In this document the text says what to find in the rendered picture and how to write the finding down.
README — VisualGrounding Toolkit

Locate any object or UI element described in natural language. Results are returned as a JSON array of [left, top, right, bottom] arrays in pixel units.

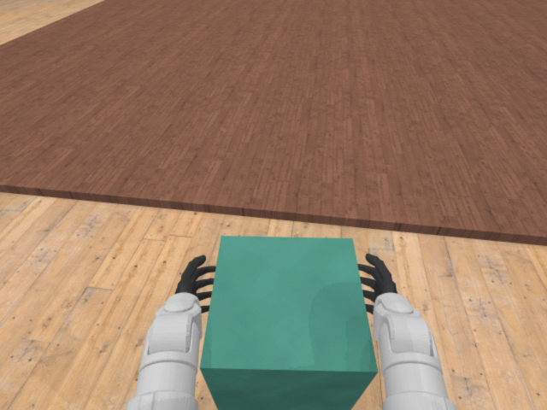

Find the left robot hand
[[175, 255, 216, 313]]

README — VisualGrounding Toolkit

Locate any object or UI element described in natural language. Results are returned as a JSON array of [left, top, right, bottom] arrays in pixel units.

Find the left robot forearm
[[126, 292, 202, 410]]

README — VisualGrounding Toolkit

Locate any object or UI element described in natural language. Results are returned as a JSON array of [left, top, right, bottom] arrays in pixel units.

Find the right robot hand
[[357, 254, 397, 314]]

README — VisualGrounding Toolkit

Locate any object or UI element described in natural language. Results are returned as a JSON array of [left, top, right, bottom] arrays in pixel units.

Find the right robot forearm
[[373, 293, 457, 410]]

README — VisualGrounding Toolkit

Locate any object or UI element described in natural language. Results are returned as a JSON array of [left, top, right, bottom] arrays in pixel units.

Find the carton
[[200, 236, 378, 410]]

